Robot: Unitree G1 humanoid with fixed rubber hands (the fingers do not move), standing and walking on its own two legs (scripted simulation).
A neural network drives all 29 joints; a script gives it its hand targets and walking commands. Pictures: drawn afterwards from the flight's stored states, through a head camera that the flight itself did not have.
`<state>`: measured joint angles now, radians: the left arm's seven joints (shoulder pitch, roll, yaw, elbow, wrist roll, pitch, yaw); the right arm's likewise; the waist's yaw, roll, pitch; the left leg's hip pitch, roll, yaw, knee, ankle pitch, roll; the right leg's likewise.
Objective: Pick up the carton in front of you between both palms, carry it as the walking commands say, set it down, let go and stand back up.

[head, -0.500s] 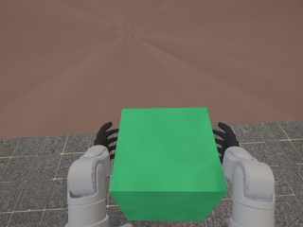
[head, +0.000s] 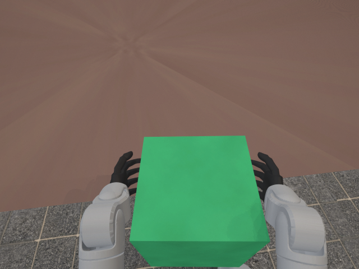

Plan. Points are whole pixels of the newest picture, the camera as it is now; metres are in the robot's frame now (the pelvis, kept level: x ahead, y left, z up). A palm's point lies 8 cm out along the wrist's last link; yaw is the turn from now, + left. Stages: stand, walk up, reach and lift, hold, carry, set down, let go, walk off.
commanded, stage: carry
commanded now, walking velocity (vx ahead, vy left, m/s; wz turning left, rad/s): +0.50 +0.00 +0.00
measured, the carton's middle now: (194, 206) +0.26 +0.00 +0.00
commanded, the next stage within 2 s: none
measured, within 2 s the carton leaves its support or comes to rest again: neither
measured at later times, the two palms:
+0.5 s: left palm (145, 64) +0.62 +0.14 +0.13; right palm (247, 65) +0.63 -0.16 +0.12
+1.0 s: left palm (150, 0) +1.06 +0.17 +0.15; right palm (222, 1) +1.06 -0.13 +0.15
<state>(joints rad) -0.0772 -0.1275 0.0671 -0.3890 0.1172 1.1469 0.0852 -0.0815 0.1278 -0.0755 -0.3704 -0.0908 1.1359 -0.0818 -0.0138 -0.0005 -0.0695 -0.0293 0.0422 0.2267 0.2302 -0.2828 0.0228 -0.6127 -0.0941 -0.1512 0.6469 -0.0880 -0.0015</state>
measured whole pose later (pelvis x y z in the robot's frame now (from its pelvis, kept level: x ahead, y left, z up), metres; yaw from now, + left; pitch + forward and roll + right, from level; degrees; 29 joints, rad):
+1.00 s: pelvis +0.67 +0.01 -0.01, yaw +2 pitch +6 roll -1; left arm -0.89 0.02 0.29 0.01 0.07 1.34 0.12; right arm -0.87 0.01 -0.29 0.00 -0.05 1.32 -0.15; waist -0.03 -0.01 0.04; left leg -0.14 0.02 0.17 0.43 -0.41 0.07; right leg -0.71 -0.05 -0.10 0.77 -0.18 -0.05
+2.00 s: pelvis +1.33 -0.01 +0.07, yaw +2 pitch +4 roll +0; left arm -0.82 0.00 0.26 0.08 0.05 1.33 0.14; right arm -0.86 0.00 -0.30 0.10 -0.08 1.35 -0.13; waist 0.09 0.00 0.02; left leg -0.64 0.02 0.00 1.34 -0.40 0.05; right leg -0.39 0.02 -0.13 0.56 -0.38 -0.07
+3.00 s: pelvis +1.96 +0.01 +0.13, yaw +1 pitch +5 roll +1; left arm -0.87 0.01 0.28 0.12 0.04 1.31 0.15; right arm -0.88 0.00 -0.30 0.10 -0.09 1.34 -0.13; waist 0.07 -0.02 -0.05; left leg -0.67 0.01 0.13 0.72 -0.32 0.06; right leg -0.15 -0.03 -0.10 0.49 -0.54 0.00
